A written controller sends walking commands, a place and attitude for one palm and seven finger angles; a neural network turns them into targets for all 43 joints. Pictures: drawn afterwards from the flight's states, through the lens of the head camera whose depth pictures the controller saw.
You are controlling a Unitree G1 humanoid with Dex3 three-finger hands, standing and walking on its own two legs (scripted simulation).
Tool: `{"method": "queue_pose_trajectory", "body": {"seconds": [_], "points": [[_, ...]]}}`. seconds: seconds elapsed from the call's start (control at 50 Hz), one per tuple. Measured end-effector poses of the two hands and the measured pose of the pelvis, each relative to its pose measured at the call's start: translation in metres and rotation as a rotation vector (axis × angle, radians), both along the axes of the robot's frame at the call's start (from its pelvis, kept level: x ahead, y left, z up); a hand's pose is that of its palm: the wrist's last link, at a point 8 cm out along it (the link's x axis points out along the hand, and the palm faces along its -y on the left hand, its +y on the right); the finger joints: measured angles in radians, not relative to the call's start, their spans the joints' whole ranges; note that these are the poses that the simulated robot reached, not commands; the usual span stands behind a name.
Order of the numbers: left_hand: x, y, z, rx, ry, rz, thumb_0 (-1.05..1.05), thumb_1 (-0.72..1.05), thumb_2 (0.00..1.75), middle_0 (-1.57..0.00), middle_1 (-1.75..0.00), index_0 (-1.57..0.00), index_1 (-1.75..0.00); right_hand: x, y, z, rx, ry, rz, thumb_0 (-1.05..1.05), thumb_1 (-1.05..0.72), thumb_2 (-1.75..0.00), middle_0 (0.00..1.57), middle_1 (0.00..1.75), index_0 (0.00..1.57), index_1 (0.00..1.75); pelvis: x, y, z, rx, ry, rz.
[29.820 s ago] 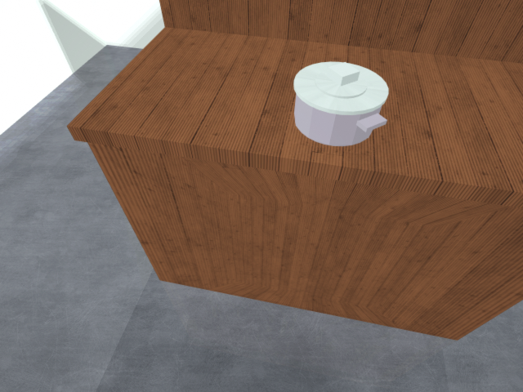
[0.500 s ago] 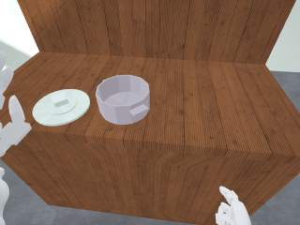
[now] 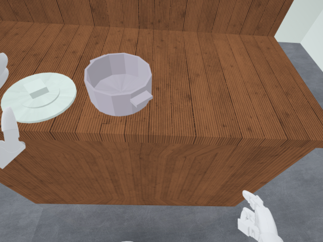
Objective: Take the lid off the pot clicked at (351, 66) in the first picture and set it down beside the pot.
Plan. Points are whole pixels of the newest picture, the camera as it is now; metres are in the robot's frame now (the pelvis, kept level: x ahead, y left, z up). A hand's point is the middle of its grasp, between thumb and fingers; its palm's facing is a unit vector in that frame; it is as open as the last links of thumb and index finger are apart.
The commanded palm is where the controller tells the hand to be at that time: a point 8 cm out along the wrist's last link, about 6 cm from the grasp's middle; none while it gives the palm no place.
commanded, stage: step back with the hand held close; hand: left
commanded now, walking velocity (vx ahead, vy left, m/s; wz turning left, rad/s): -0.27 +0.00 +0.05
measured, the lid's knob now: (36, 88) +0.46 +0.38 +0.08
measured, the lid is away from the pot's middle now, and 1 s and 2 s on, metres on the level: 0.22 0.22 0.22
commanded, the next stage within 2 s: stop stepping back and stand still in 0.72 s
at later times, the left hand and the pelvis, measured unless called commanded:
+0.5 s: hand out of the picture +0.13 +0.26 +0.23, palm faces +0.41 -0.82 -0.41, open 7.4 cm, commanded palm +0.05 +0.31 +0.27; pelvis -0.09 +0.03 -0.01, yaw -1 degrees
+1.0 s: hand out of the picture -0.04 +0.29 +0.23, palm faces +0.43 -0.82 -0.37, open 7.4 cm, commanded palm -0.12 +0.33 +0.27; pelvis -0.25 +0.05 -0.01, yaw +1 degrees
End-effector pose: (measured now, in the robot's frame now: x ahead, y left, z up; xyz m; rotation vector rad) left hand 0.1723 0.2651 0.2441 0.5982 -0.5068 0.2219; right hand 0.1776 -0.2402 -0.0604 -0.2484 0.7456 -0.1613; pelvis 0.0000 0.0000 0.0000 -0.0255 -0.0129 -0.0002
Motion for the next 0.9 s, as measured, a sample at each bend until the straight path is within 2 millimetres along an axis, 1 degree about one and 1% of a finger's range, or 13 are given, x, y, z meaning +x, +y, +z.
{"method": "queue_pose_trajectory", "body": {"seconds": [0.06,0.12,0.2,0.28,0.34,0.42,0.5,0.54,0.6,0.68,0.74,0.82,0.9], "points": [[-0.013,-0.001,0.004,0.045,-0.012,-0.028,0.02,0.89,0.90,-0.21,-0.30,-0.21,-0.30,-0.015,0.004,0.001,-0.004,0.001,-0.007,0.01,-0.90,-0.90,0.20,0.29,0.20,0.30,-0.009,0.002,-0.002,0.006,0.002,-0.011],[-0.032,-0.004,0.015,0.085,-0.073,-0.026,0.02,0.88,0.90,-0.21,-0.30,-0.21,-0.30,-0.028,0.009,-0.002,0.006,-0.012,0.008,0.01,-0.90,-0.90,0.20,0.29,0.20,0.30,-0.017,0.002,-0.004,0.009,0.009,-0.007],[-0.056,-0.006,0.033,0.118,-0.186,0.024,0.02,0.88,0.90,-0.21,-0.30,-0.22,-0.30,-0.041,0.015,-0.017,0.047,-0.027,0.025,0.01,-0.90,-0.90,0.20,0.29,0.20,0.30,-0.030,0.001,-0.010,0.008,0.018,0.000],[-0.068,0.001,0.039,0.071,-0.238,0.047,0.01,0.88,0.90,-0.21,-0.30,-0.21,-0.30,-0.062,0.020,-0.028,0.076,-0.001,-0.004,0.01,-0.90,-0.90,0.20,0.29,0.20,0.30,-0.043,0.007,-0.009,-0.021,0.006,0.003],[-0.070,0.014,0.033,0.019,-0.236,0.051,0.01,0.89,0.90,-0.21,-0.30,-0.21,-0.30,-0.081,0.022,-0.028,0.073,0.014,-0.044,0.01,-0.90,-0.90,0.21,0.30,0.20,0.30,-0.050,0.014,-0.009,-0.017,0.012,0.001],[-0.071,0.034,0.011,-0.052,-0.185,0.047,0.01,0.89,0.90,-0.21,-0.30,-0.21,-0.30,-0.105,0.026,-0.023,0.027,0.019,-0.070,0.01,-0.90,-0.90,0.21,0.30,0.20,0.30,-0.068,0.027,-0.011,-0.011,0.020,0.004],[-0.083,0.038,-0.001,-0.047,-0.092,0.030,0.01,0.89,0.90,-0.21,-0.30,-0.21,-0.30,-0.127,0.033,-0.012,0.010,0.009,-0.053,0.01,-0.90,-0.90,0.20,0.29,0.20,0.30,-0.092,0.031,-0.006,0.005,0.033,-0.026],[-0.096,0.032,0.003,-0.027,-0.073,0.005,0.02,0.89,0.90,-0.21,-0.30,-0.21,-0.30,-0.137,0.037,-0.008,0.013,0.001,-0.035,0.01,-0.90,-0.90,0.20,0.29,0.20,0.30,-0.102,0.031,-0.002,-0.004,0.047,-0.027],[-0.121,0.020,0.017,0.031,-0.086,-0.034,0.02,0.89,0.90,-0.21,-0.30,-0.21,-0.30,-0.151,0.041,-0.007,0.029,-0.003,-0.013,0.01,-0.90,-0.90,0.20,0.29,0.20,0.30,-0.119,0.031,0.000,-0.014,0.063,-0.026],[-0.160,0.005,0.036,0.145,-0.162,-0.064,0.02,0.89,0.90,-0.21,-0.30,-0.21,-0.30,-0.165,0.041,-0.015,0.050,-0.019,0.010,0.01,-0.90,-0.90,0.21,0.30,0.20,0.30,-0.145,0.026,-0.006,-0.001,0.071,-0.028],[-0.183,0.002,0.044,0.145,-0.214,-0.072,0.01,0.88,0.90,-0.21,-0.30,-0.21,-0.30,-0.180,0.039,-0.021,0.064,-0.024,0.001,0.01,-0.90,-0.90,0.21,0.30,0.20,0.30,-0.169,0.026,-0.006,-0.034,0.042,-0.028],[-0.209,0.019,0.044,0.079,-0.252,-0.026,0.01,0.88,0.90,-0.21,-0.30,-0.22,-0.30,-0.211,0.034,-0.019,0.074,-0.026,-0.067,0.01,-0.90,-0.90,0.21,0.30,0.20,0.30,-0.189,0.030,-0.005,-0.014,0.023,-0.022],[-0.216,0.051,0.011,-0.062,-0.149,0.047,0.01,0.89,0.90,-0.21,-0.30,-0.21,-0.30,-0.243,0.030,-0.017,0.035,-0.033,-0.072,0.01,-0.90,-0.90,0.21,0.30,0.20,0.30,-0.213,0.041,-0.008,0.001,0.027,0.009]]}}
